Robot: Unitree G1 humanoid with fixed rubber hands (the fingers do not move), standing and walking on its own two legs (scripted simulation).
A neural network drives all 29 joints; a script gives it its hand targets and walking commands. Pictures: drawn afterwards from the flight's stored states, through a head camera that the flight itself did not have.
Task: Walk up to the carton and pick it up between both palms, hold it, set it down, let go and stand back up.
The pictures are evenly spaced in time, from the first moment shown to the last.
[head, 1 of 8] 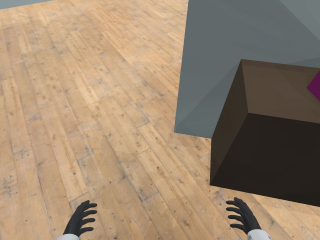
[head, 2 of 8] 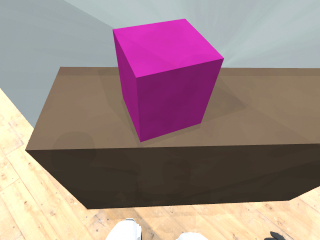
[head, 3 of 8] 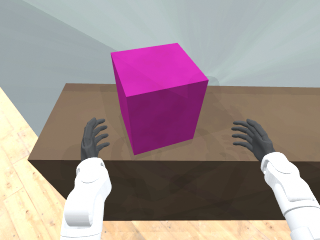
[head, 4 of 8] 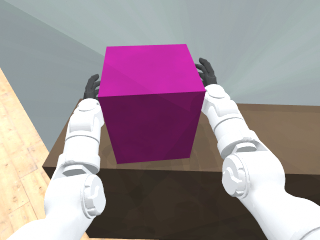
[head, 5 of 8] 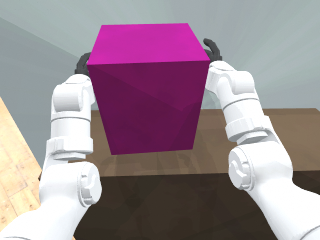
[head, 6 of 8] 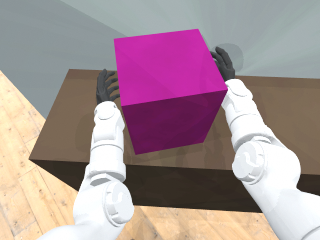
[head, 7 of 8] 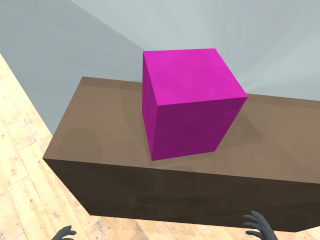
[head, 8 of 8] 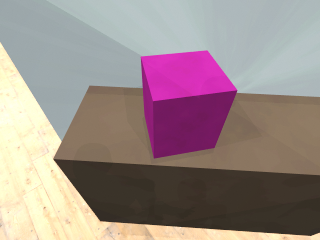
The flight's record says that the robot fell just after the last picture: no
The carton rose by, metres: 0.20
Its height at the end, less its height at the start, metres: +0.00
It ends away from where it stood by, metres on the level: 0.00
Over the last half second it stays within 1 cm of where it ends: yes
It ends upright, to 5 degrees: yes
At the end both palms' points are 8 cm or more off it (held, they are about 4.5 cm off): yes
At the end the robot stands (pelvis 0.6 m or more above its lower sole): yes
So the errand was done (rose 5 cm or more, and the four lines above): yes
